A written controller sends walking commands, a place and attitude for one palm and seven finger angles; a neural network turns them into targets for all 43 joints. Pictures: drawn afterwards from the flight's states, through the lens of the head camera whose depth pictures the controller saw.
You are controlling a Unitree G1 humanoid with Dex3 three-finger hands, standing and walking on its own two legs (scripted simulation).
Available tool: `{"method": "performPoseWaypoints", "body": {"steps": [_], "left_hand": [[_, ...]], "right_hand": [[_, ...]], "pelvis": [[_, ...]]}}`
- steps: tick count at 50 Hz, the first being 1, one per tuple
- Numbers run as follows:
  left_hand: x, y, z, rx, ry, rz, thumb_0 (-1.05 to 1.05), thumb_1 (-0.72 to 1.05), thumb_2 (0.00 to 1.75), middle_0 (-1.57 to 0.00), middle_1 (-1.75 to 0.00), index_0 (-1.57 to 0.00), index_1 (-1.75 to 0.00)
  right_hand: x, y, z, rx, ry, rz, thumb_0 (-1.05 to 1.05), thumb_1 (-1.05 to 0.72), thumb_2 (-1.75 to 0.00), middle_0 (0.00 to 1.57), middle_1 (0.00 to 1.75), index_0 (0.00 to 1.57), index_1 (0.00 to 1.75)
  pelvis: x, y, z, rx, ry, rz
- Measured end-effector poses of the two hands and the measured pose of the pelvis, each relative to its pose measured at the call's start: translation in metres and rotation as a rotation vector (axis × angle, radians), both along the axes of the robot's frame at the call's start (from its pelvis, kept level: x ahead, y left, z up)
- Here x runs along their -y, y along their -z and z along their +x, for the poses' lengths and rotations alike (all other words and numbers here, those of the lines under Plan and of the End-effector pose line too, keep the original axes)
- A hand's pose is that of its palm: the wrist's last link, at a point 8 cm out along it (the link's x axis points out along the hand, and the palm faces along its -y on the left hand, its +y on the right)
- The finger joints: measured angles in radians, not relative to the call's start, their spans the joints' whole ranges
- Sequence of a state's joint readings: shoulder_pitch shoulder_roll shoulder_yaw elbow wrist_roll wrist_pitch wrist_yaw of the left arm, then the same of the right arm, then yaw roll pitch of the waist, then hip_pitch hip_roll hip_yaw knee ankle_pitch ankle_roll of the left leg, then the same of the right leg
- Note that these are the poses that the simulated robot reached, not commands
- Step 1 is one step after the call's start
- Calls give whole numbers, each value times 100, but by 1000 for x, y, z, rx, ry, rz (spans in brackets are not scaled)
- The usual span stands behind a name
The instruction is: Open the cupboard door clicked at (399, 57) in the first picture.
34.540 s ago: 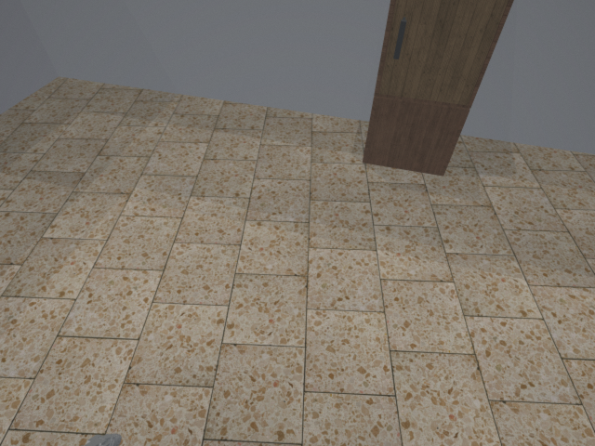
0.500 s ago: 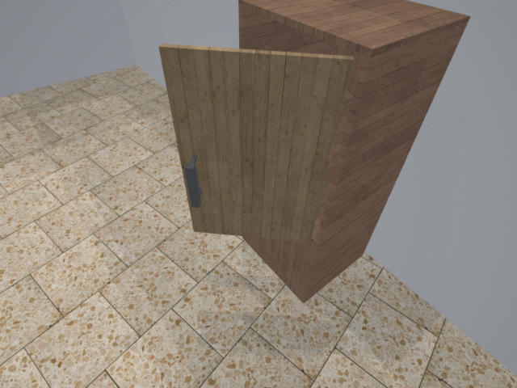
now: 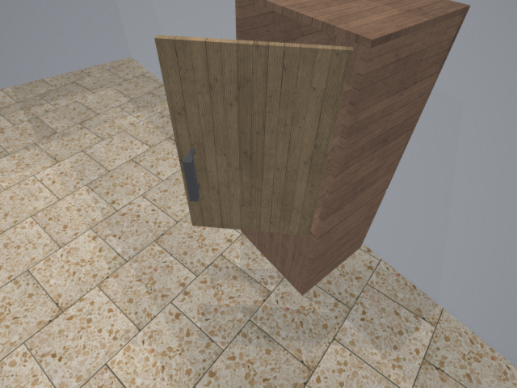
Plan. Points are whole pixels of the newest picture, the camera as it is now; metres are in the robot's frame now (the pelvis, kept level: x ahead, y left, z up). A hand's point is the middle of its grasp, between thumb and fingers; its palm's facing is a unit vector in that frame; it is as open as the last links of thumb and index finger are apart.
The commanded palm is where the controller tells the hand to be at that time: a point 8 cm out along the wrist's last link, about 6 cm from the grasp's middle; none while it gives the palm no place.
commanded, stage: look again from close up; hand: left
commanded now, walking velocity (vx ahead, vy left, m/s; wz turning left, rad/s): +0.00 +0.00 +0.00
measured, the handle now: (193, 175) +0.64 +0.21 -0.09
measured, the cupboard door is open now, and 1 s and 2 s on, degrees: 46 46 46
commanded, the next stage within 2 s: shuffle to correct the standing spot in 0.30 s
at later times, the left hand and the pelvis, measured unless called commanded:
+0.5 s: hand out of the picture -0.01 +0.16 -0.17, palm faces +0.03 -0.99 -0.16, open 7.3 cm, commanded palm none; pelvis +0.01 +0.00 +0.00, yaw +0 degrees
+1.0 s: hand out of the picture +0.14 +0.22 -0.17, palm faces +0.01 -0.99 -0.17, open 7.3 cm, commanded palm none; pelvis +0.10 +0.04 +0.01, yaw -1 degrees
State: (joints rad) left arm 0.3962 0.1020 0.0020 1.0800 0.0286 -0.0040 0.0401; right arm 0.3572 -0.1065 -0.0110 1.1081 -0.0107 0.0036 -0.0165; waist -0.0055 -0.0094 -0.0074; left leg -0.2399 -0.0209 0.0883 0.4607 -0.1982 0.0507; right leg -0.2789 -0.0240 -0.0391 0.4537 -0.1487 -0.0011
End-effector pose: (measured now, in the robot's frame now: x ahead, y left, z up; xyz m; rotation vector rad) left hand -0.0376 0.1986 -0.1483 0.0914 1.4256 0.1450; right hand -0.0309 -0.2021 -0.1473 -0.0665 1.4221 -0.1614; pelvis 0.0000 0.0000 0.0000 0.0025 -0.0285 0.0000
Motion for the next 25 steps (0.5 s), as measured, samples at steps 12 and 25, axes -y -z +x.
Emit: {"method": "performPoseWaypoints", "body": {"steps": [12,25], "left_hand": [[-5,-1,12,20,5,8,0,91,90,-20,-30,-20,-30],[-13,-3,25,15,13,14,0,91,90,-20,-30,-20,-30]], "right_hand": [[3,-2,17,33,-5,-15,0,-90,-90,19,30,20,29],[6,-5,27,21,-15,-28,0,-90,-90,19,30,20,29]], "pelvis": [[-2,-1,4,-5,3,-2],[-4,-2,14,-7,6,-3]]}}
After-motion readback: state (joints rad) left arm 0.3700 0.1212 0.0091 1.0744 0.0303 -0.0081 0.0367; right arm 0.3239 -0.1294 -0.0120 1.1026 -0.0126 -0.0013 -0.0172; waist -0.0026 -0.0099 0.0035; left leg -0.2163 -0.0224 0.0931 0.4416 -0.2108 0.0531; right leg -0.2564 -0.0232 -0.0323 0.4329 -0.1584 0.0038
